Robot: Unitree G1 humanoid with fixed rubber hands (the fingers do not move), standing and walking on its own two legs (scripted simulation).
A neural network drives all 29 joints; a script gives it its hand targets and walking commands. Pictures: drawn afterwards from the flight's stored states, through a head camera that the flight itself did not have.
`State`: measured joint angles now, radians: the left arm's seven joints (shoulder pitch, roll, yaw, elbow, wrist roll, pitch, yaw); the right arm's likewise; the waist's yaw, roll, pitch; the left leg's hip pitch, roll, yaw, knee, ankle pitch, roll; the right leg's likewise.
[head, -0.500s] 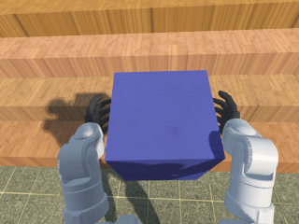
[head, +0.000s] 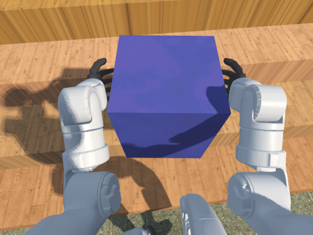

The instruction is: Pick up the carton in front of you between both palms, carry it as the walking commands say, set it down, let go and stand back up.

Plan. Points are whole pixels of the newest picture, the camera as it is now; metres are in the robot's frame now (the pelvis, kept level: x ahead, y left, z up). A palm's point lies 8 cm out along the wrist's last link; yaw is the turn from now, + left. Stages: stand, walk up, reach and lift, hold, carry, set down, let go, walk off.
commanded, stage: carry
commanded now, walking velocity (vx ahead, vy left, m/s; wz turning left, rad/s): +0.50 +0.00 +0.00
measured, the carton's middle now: (164, 104) +0.41 -0.02 +0.06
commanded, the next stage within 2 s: none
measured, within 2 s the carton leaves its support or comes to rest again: neither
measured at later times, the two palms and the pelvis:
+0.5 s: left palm out of the picture +0.70 +0.16 +0.28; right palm out of the picture +0.77 -0.14 +0.28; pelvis +0.36 -0.08 +0.17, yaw +3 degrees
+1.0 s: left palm out of the picture +1.09 +0.04 +0.57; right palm out of the picture +1.04 -0.26 +0.57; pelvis +0.67 -0.05 +0.36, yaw +0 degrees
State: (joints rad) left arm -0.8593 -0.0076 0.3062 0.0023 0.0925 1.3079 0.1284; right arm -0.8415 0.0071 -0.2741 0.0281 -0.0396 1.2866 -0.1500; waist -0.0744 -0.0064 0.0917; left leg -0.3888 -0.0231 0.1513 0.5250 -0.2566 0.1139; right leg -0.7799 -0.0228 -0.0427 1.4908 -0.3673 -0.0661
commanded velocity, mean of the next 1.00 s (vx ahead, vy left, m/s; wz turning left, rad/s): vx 0.50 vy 0.00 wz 0.00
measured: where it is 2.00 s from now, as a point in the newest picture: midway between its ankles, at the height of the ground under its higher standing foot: outside the picture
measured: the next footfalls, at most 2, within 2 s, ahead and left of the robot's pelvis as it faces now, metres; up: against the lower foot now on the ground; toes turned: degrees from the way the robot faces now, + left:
right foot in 0.26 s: +0.41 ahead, -0.12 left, +0.18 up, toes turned -3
left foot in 0.70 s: +0.69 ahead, +0.05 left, +0.36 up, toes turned +7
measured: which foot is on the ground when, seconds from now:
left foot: down 0.00-0.28, up 0.30-0.68, down 0.70-1.00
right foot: up 0.00-0.24, down 0.26-0.72, up 0.74-1.00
